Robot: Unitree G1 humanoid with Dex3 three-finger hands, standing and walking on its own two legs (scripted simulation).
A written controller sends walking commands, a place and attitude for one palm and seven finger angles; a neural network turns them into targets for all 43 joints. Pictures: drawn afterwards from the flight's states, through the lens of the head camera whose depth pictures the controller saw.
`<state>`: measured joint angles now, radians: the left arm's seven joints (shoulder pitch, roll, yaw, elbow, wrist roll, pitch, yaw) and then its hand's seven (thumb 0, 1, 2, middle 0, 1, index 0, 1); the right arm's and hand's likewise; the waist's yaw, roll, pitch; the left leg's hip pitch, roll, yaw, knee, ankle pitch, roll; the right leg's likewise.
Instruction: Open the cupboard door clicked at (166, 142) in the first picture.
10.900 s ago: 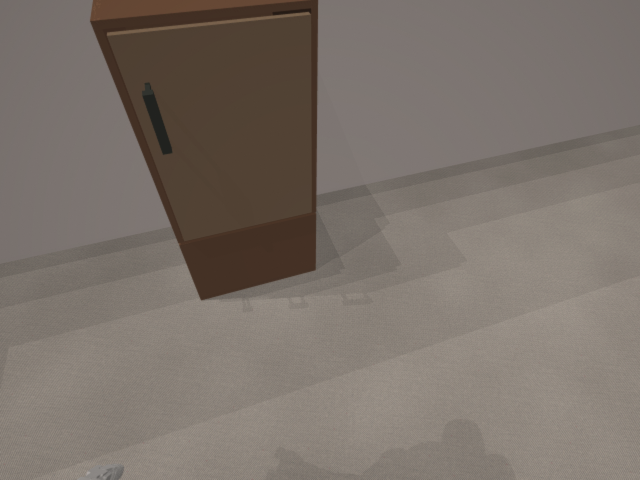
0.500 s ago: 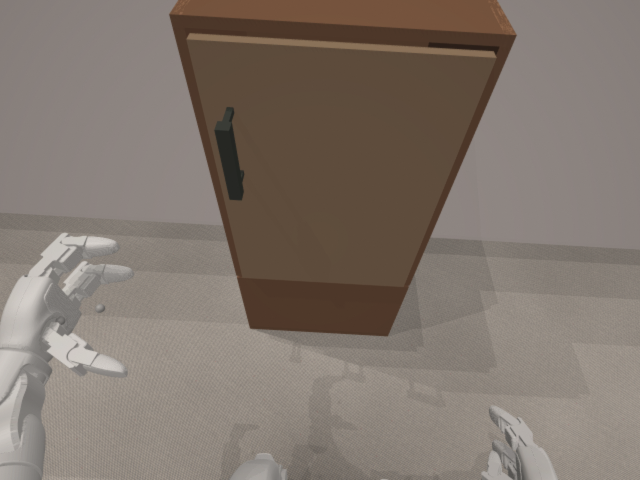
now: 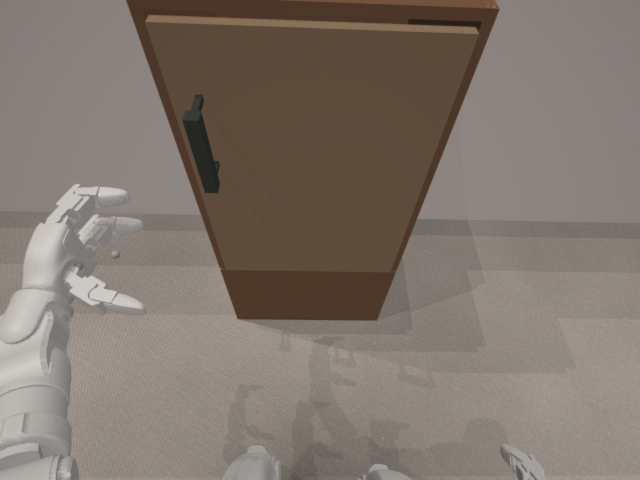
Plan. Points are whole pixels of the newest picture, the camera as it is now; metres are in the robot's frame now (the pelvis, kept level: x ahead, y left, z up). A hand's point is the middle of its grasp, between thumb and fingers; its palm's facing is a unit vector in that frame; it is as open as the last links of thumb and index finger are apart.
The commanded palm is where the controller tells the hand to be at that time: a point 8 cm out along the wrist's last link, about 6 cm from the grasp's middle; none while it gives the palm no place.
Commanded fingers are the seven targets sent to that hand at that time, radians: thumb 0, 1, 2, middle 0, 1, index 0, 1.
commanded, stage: move the hooked fingers beside the handle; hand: left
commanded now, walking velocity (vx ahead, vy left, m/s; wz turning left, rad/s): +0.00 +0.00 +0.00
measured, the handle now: (205, 146) +0.57 +0.19 +0.06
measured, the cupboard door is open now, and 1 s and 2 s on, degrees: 0 0 0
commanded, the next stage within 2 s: slide the fingers in behind the handle in 1.84 s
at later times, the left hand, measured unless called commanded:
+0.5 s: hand (135, 211) +0.43 +0.26 +0.06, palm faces +0.02 -1.00 +0.00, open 14.0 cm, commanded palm +0.41 +0.30 +0.06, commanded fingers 0.00 -0.50 0.30 -0.30 -1.20 -0.30 -1.20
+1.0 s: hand (156, 171) +0.51 +0.25 +0.06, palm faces +0.02 -1.00 +0.00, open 14.0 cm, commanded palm +0.50 +0.29 +0.06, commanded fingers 0.00 -0.50 0.30 -0.30 -1.20 -0.30 -1.20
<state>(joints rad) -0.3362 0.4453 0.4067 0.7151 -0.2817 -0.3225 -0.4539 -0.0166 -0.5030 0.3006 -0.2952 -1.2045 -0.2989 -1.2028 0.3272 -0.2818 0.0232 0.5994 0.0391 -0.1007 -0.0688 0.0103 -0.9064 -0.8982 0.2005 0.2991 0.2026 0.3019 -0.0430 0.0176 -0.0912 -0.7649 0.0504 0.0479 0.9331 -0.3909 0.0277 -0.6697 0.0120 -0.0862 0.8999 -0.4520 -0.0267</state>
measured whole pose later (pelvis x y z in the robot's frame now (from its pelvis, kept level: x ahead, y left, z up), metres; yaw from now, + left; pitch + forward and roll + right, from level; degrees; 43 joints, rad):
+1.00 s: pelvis +0.00 +0.02 -0.02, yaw -2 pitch +21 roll -4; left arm -0.90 0.64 0.45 1.23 -0.11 -0.37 -0.36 -0.02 -0.50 0.30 -0.29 -1.20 -0.30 -1.20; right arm 0.41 -0.28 0.04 0.64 0.00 0.06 -0.04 0.00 -0.91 -0.90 0.20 0.30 0.20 0.30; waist -0.17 0.01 -0.10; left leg -1.00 0.07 0.05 1.05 -0.42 0.05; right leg -0.89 0.03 -0.08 0.98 -0.46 -0.01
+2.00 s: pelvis +0.00 +0.01 -0.02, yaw -2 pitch +21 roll -4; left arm -0.89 0.60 0.42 1.20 -0.11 -0.39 -0.32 -0.02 -0.50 0.30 -0.29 -1.20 -0.30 -1.20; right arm 0.38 -0.27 0.04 0.62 0.00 0.10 -0.02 0.00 -0.91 -0.90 0.20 0.30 0.20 0.30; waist -0.16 0.02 -0.11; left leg -0.99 0.07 0.04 1.05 -0.44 0.05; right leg -0.87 0.03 -0.09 0.97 -0.47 -0.01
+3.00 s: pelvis +0.01 +0.01 -0.02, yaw -2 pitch +21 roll -4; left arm -0.90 0.45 0.35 1.18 -0.09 -0.41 -0.17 -0.02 -0.50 0.30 -0.29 -1.20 -0.30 -1.21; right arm 0.39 -0.25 0.02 0.64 -0.02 0.08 0.02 0.00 -0.91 -0.90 0.20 0.30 0.20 0.30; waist -0.16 0.03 -0.12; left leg -0.99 0.07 0.03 1.06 -0.44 0.03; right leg -0.88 0.03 -0.09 0.99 -0.49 -0.02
